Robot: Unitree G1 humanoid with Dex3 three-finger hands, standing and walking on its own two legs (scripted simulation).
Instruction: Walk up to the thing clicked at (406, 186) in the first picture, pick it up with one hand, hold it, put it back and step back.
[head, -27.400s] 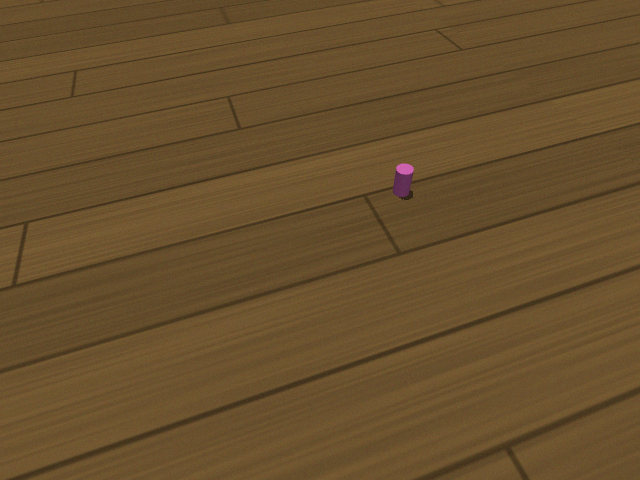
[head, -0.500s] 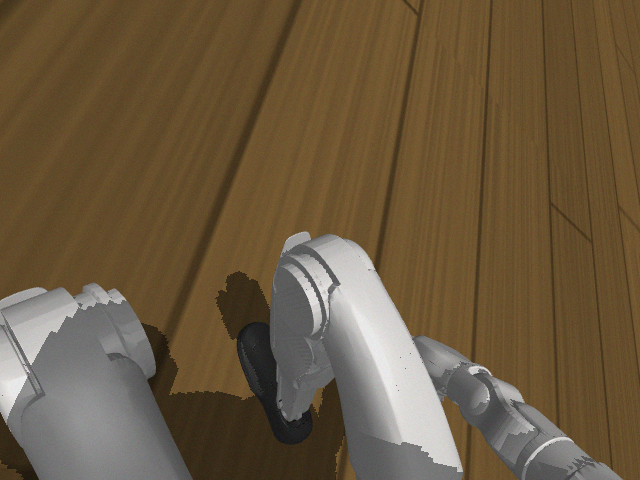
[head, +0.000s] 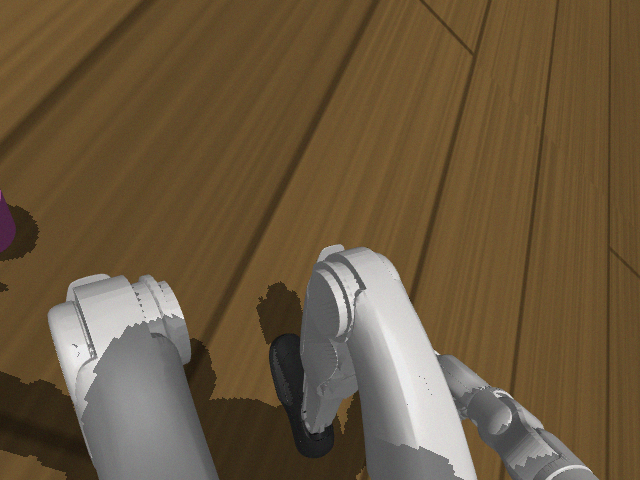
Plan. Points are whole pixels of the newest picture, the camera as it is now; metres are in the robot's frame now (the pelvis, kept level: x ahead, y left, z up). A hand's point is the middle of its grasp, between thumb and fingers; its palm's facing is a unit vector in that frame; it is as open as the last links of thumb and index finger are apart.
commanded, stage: rise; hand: left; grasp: from the side
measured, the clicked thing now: out of the picture +0.42 +0.33 -0.23
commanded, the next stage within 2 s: home in 0.10 s
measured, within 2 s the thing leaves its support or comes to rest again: neither
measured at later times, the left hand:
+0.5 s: hand out of the picture +0.26 +0.43 +0.02, palm faces +0.45 -0.75 -0.48, open 17.2 cm
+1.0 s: hand out of the picture +0.22 +0.29 +0.22, palm faces +0.42 -0.81 -0.40, open 17.4 cm
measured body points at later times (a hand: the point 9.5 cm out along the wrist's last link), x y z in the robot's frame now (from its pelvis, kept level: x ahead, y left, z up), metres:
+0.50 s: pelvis +0.00 -0.01 +0.10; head +0.18 +0.10 +0.50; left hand +0.23 +0.47 +0.05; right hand +0.22 -0.23 -0.02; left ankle +0.08 +0.13 -0.26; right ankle +0.13 -0.13 -0.26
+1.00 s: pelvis +0.07 -0.02 +0.32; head +0.17 +0.04 +0.76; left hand +0.19 +0.33 +0.25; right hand +0.31 -0.21 +0.23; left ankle +0.08 +0.13 -0.26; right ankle +0.13 -0.13 -0.26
